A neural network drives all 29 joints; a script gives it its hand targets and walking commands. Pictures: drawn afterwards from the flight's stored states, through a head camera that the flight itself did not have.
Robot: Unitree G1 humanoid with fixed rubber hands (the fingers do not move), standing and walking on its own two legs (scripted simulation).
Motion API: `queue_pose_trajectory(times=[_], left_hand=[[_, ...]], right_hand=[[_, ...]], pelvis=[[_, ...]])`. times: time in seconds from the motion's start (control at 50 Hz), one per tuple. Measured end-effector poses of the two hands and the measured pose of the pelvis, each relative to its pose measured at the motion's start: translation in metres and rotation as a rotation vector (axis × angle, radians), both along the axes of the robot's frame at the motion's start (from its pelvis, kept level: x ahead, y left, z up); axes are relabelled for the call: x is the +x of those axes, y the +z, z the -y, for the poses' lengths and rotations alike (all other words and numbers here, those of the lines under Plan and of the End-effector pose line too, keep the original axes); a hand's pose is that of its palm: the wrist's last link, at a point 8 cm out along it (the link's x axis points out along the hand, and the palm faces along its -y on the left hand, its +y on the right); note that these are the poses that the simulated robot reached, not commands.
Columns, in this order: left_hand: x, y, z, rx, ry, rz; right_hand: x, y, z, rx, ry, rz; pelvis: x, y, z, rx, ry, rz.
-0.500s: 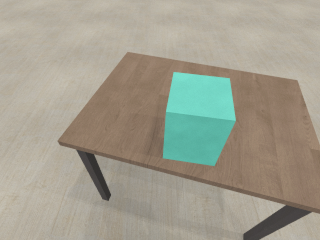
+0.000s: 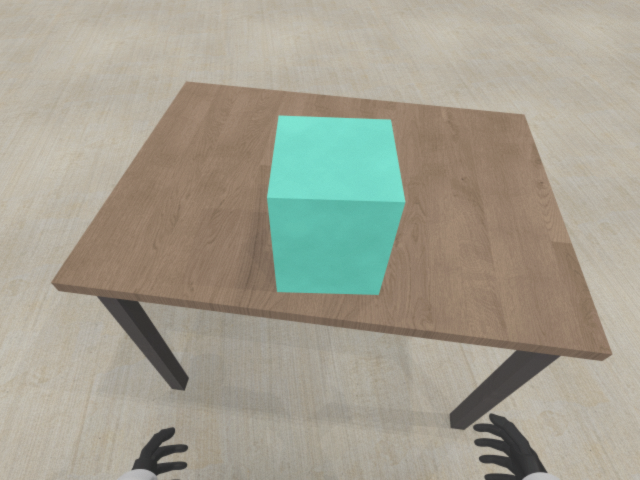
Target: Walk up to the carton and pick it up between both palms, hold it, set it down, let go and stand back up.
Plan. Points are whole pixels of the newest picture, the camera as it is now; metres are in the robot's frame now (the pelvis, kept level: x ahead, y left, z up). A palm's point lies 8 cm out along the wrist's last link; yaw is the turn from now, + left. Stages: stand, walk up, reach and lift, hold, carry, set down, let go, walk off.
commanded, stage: reach and lift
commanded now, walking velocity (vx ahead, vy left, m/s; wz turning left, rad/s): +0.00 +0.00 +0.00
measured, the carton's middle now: (331, 209) +0.54 +0.03 -0.01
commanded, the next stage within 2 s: none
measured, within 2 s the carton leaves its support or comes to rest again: neither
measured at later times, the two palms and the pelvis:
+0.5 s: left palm (143, 451) +0.18 +0.25 -0.08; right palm (492, 448) +0.21 -0.19 -0.06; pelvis +0.03 +0.03 +0.01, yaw +0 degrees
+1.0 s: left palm (152, 409) +0.22 +0.24 -0.05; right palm (475, 409) +0.25 -0.17 -0.04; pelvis +0.04 +0.02 +0.01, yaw +0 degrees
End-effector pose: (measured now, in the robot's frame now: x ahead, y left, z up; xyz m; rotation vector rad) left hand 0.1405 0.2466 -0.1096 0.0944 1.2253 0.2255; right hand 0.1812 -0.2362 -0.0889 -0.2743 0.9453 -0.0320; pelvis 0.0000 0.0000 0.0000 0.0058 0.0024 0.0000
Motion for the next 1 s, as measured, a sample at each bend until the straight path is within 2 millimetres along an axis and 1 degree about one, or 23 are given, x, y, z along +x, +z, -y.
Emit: queue_pose_trajectory(times=[0.04,0.08,0.18,0.26,0.32,0.46,0.56,0.72,0.84,1.0], left_hand=[[-0.004,-0.001,-0.005,0.014,0.012,0.025],[-0.001,0.000,-0.010,0.026,0.009,0.056],[0.021,0.013,-0.020,0.039,-0.030,0.163],[0.034,0.024,-0.019,0.021,-0.056,0.229],[0.037,0.026,-0.016,0.005,-0.062,0.258],[0.036,0.025,-0.007,-0.017,-0.060,0.311],[0.039,0.030,0.000,-0.007,-0.061,0.364],[0.045,0.041,0.004,0.005,-0.054,0.440],[0.059,0.053,0.003,0.017,-0.052,0.522],[0.079,0.057,0.004,-0.001,-0.062,0.606]], right_hand=[[0.002,-0.001,-0.008,0.011,0.012,0.015],[0.006,-0.003,-0.019,0.026,0.013,0.037],[0.018,-0.001,-0.050,0.076,0.011,0.105],[0.020,0.004,-0.063,0.092,0.014,0.143],[0.021,0.010,-0.063,0.085,0.020,0.165],[0.024,0.024,-0.053,0.064,0.020,0.213],[0.026,0.030,-0.050,0.076,0.012,0.239],[0.028,0.034,-0.055,0.115,-0.011,0.300],[0.040,0.037,-0.064,0.146,-0.015,0.362],[0.064,0.047,-0.071,0.154,-0.009,0.449]], pelvis=[[0.000,0.000,0.001,0.000,0.000,-0.016],[0.000,-0.001,0.000,-0.002,0.005,-0.027],[0.005,0.002,-0.007,-0.005,0.010,-0.032],[0.013,0.007,-0.017,-0.008,0.008,-0.016],[0.018,0.010,-0.023,-0.009,0.003,-0.003],[0.027,0.013,-0.031,-0.007,-0.006,0.013],[0.030,0.014,-0.029,-0.006,-0.009,0.023],[0.032,0.015,-0.023,-0.004,-0.008,0.028],[0.033,0.014,-0.020,-0.002,-0.006,0.016],[0.036,0.013,-0.017,-0.001,-0.005,0.010]])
